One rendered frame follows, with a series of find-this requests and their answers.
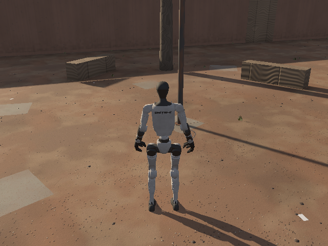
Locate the left robot upper arm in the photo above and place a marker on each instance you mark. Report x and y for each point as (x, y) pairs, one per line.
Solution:
(144, 117)

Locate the left robot forearm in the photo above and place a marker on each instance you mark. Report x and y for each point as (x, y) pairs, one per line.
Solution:
(139, 135)

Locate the robot right hand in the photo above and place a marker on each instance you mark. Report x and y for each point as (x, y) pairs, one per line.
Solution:
(187, 145)

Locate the humanoid robot torso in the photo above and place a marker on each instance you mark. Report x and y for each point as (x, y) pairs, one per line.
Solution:
(163, 118)

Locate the robot left hand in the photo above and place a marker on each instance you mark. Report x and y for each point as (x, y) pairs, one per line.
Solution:
(141, 144)

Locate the robot left shin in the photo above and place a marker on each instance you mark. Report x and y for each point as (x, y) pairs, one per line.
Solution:
(151, 187)

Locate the right robot forearm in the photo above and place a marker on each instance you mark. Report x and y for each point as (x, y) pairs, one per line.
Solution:
(188, 135)

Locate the right robot upper arm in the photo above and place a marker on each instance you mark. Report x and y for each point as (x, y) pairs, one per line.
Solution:
(182, 116)

